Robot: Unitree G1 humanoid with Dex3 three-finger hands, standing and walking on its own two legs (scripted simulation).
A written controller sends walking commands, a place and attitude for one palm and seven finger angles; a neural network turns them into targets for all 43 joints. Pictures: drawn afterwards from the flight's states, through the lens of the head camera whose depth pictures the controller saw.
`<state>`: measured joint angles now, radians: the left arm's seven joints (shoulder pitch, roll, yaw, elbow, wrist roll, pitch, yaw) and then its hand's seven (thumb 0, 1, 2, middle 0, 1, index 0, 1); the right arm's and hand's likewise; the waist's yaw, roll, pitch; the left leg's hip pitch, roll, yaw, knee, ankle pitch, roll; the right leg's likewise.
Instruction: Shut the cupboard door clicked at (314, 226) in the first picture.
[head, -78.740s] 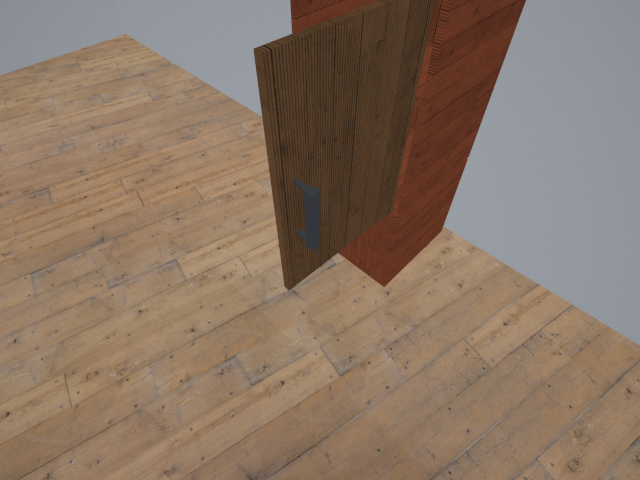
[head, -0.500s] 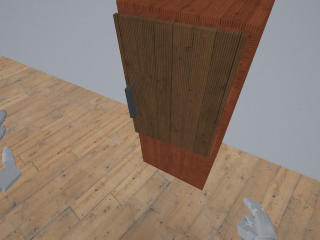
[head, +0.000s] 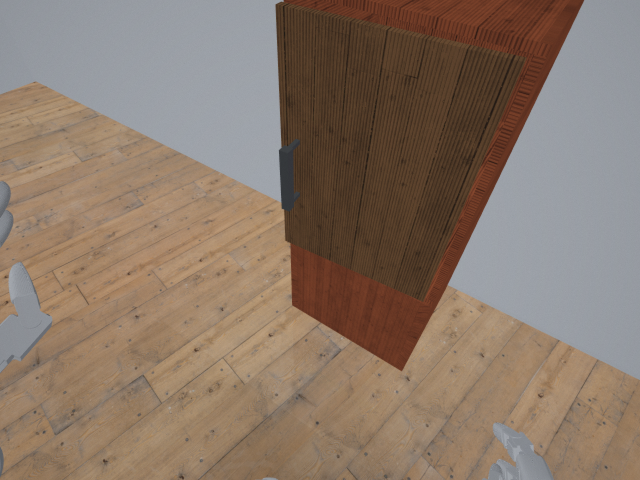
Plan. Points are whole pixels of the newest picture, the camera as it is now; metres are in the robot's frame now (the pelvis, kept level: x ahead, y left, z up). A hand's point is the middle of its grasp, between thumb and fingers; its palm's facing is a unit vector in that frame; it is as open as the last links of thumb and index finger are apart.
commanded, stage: step back with the hand held close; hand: left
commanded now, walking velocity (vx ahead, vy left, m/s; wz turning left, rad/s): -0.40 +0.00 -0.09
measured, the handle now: (291, 175) +0.73 +0.11 -0.07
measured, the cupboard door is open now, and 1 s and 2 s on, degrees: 5 5 5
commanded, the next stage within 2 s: stop stepping back and stand still in 0.32 s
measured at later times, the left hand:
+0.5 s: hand (16, 436) +0.12 +0.22 +0.19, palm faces +0.24 -0.82 -0.51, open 7.4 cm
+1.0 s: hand out of the picture +0.05 +0.27 +0.22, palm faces +0.19 -0.80 -0.57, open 7.4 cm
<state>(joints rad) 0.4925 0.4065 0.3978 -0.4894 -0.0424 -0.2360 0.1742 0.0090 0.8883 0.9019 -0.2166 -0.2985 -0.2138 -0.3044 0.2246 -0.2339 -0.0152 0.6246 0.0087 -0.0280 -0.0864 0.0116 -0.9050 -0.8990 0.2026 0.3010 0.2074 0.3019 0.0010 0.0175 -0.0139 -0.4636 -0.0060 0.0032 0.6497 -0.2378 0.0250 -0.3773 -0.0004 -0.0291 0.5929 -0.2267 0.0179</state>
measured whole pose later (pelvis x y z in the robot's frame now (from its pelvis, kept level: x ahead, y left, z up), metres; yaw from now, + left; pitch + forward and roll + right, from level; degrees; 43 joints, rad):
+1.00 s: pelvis -0.16 +0.06 +0.01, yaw -10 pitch +1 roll -2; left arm 0.72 0.57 0.48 -0.71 -0.08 -0.20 0.13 0.01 0.89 0.90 -0.22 -0.30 -0.22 -0.30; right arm 0.28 -0.14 0.04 0.63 -0.02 -0.05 -0.05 0.01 -0.90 -0.90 0.21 0.30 0.21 0.30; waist -0.01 0.00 -0.05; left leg -0.55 0.00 0.03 0.74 -0.31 -0.03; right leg -0.12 0.08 -0.08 0.44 -0.33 -0.09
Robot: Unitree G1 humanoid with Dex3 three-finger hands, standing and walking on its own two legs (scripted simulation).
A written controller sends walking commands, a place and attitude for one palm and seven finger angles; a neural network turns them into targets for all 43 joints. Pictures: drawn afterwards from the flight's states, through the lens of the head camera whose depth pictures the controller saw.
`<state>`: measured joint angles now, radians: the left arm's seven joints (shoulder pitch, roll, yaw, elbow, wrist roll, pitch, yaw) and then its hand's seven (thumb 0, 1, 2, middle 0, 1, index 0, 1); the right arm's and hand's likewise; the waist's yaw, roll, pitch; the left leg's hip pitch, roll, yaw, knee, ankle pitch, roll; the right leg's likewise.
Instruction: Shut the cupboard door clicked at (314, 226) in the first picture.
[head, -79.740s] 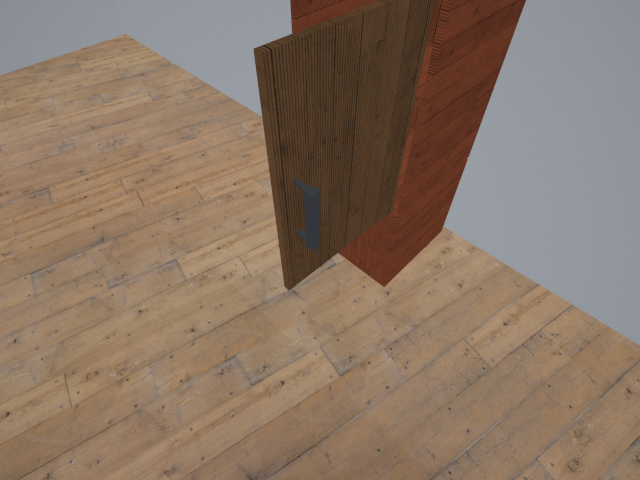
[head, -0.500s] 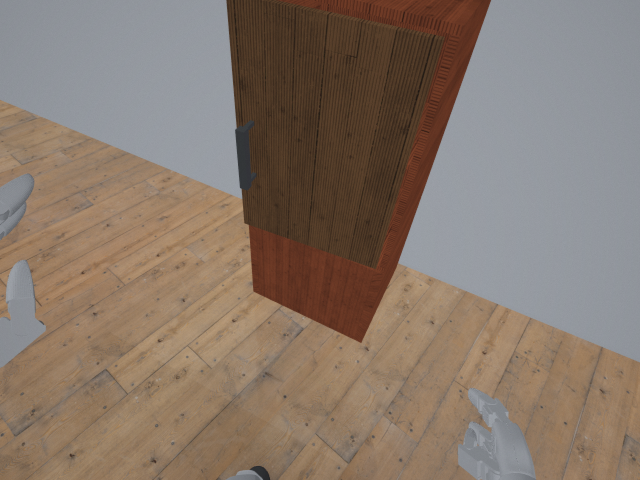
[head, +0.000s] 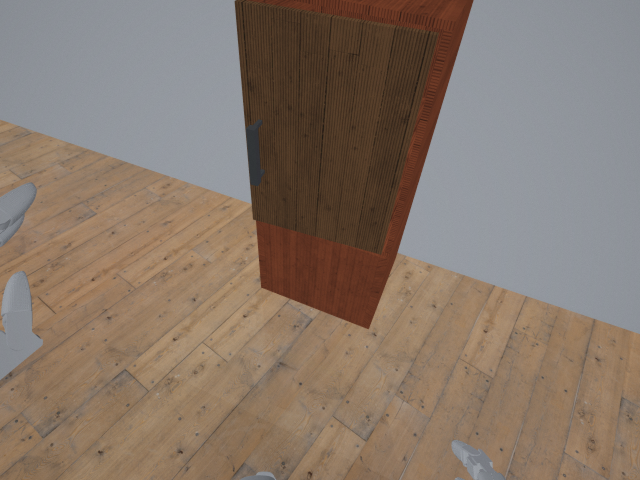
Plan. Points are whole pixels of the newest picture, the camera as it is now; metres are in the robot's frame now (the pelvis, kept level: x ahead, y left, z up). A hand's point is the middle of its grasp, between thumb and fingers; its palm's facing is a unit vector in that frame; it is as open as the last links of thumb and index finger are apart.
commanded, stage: stop stepping back and stand still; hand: left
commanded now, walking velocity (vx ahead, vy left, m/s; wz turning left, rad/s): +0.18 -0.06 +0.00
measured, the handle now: (257, 153) +0.87 +0.20 -0.08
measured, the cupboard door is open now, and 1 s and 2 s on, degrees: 5 5 5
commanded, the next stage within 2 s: let the arm hang, fingers relaxed in 0.40 s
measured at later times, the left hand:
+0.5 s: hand out of the picture +0.21 +0.30 +0.21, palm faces +0.46 -0.68 -0.57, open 7.4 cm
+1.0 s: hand out of the picture +0.01 +0.24 -0.17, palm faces +0.14 -0.96 -0.22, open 7.1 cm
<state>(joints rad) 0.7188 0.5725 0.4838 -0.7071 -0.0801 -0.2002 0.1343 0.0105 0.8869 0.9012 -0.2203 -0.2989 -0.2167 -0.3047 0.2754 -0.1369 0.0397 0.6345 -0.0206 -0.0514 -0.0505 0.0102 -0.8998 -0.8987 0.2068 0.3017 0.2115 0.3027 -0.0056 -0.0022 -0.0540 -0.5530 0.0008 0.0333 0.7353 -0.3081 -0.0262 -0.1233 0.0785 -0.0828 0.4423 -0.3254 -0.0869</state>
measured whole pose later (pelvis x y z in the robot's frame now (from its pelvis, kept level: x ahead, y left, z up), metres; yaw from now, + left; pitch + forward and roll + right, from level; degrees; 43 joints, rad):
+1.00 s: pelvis +0.04 +0.04 +0.00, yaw +7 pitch -1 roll -1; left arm 0.34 0.21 0.03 0.97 0.02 0.03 0.01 -0.03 0.96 0.90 -0.21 -0.30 -0.21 -0.30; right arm 0.26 -0.20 -0.01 0.96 -0.02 0.03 -0.03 0.01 -0.91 -0.90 0.20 0.30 0.20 0.30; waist 0.00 0.00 0.08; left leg -0.34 0.04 0.02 0.55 -0.19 0.00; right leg -0.12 0.00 -0.10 0.48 -0.35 0.00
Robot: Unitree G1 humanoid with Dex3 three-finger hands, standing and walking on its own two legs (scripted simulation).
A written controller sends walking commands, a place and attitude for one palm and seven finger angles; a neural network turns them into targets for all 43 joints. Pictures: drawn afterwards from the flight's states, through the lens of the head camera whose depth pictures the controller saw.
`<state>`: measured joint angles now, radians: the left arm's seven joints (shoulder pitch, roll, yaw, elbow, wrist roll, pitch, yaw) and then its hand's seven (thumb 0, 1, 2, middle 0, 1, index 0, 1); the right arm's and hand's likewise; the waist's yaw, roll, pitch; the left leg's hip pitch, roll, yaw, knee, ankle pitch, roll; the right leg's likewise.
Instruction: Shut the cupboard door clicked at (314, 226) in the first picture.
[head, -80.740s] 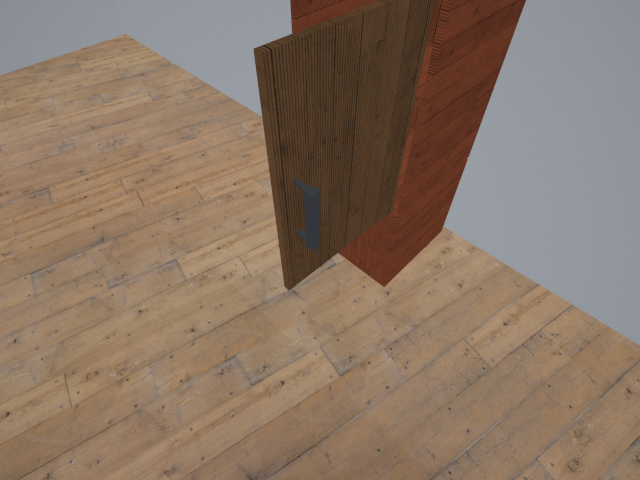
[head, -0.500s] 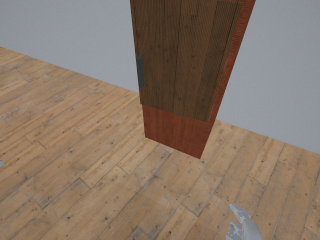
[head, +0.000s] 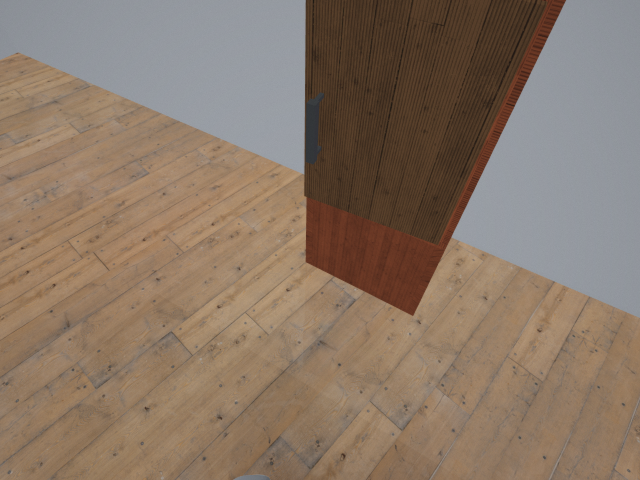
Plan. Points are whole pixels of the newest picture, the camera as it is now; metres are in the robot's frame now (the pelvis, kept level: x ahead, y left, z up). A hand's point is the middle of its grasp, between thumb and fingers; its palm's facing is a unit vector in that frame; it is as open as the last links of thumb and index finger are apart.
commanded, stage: let the arm hang, fingers relaxed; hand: left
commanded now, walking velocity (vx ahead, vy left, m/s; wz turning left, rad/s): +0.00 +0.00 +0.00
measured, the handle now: (315, 129) +0.85 +0.06 -0.08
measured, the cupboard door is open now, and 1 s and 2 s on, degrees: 5 5 5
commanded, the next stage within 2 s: look to check the result in 0.60 s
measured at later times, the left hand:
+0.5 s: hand out of the picture -0.02 +0.17 -0.17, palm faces +0.00 -0.99 -0.16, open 7.3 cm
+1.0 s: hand out of the picture -0.04 +0.18 -0.17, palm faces +0.01 -0.98 -0.19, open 7.3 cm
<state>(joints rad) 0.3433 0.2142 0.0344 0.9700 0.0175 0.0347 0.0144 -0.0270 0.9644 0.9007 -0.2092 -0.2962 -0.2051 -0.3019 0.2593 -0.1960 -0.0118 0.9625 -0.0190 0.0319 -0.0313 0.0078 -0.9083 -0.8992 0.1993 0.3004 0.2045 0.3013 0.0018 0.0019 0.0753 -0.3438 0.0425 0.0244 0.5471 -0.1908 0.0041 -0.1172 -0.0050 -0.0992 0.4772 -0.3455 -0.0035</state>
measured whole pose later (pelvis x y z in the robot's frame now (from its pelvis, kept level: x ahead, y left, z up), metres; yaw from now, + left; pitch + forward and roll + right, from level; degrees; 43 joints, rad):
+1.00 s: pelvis +0.00 +0.02 +0.01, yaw -2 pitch -3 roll +0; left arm 0.36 0.13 0.01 1.15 0.02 0.01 0.04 0.00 0.91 0.90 -0.20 -0.30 -0.20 -0.30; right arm 0.29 -0.13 -0.01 1.13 -0.01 0.02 -0.04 0.01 -0.92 -0.90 0.20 0.30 0.20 0.30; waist 0.00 0.01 0.04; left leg -0.25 0.02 0.08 0.43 -0.14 0.03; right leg -0.07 -0.04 -0.05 0.42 -0.31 0.02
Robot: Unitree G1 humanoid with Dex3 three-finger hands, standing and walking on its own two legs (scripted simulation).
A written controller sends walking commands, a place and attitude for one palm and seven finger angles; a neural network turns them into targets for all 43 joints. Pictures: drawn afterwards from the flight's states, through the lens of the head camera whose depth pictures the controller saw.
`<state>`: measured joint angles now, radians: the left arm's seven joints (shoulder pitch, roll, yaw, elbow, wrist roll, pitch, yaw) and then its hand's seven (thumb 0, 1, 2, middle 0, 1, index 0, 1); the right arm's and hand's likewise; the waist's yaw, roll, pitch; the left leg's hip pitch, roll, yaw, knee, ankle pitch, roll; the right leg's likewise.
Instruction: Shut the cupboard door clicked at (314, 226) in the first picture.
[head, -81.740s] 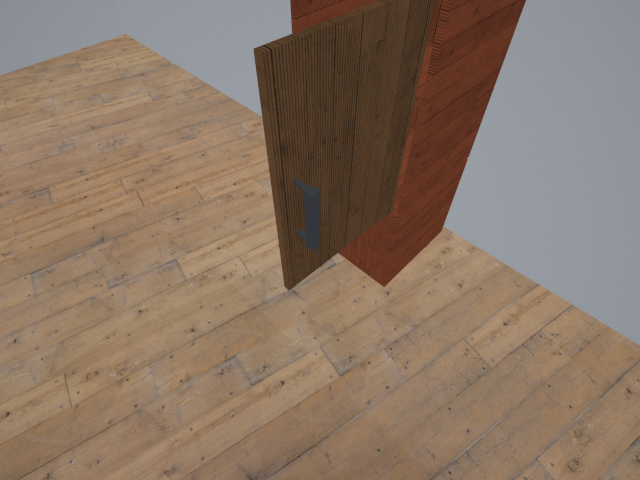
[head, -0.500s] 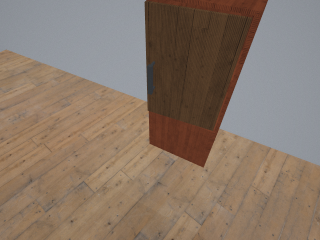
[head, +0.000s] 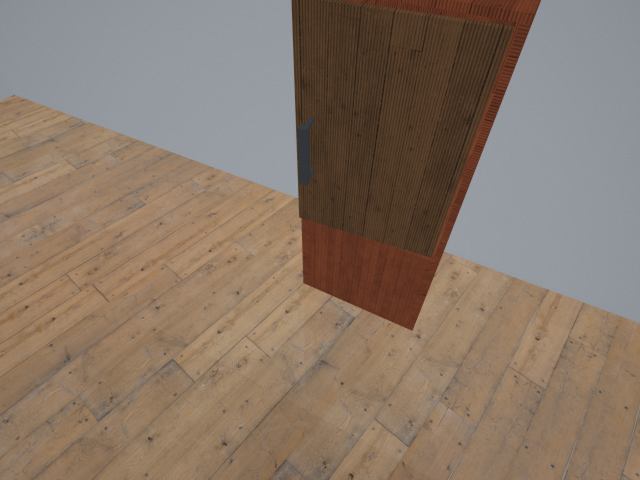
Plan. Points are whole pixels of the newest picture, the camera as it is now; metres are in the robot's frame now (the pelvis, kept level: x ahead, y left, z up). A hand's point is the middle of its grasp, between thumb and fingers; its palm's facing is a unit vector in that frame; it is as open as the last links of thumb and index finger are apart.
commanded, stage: look to check the result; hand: left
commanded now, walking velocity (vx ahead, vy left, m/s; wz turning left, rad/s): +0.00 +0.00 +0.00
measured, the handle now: (307, 152) +0.85 +0.08 -0.08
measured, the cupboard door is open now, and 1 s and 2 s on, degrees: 5 5 5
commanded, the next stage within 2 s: walk to a spot facing it in 0.18 s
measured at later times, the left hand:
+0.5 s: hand out of the picture -0.01 +0.18 -0.18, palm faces +0.09 -0.97 -0.22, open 7.3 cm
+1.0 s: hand out of the picture +0.04 +0.21 -0.16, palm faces +0.33 -0.89 -0.30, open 7.3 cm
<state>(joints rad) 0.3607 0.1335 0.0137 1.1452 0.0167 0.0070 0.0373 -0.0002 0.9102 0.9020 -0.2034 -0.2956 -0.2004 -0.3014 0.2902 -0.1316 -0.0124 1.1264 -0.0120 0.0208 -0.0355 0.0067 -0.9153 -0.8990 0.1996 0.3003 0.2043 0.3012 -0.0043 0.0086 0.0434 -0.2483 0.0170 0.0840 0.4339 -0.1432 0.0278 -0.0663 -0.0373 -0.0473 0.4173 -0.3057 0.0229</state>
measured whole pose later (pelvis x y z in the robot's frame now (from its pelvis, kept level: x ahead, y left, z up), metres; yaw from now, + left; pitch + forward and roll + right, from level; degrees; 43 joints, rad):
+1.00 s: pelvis +0.00 -0.03 -0.01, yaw +21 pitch +3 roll +0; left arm 0.11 0.23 0.07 0.87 0.02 0.04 0.02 0.00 0.91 0.90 -0.20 -0.30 -0.20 -0.30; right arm 0.19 -0.24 -0.07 0.93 -0.04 0.06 -0.01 0.00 -0.91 -0.90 0.20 0.30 0.21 0.30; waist -0.04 0.04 0.08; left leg -0.42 -0.07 -0.12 0.48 -0.10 0.02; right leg -0.36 -0.01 0.01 0.74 -0.42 0.03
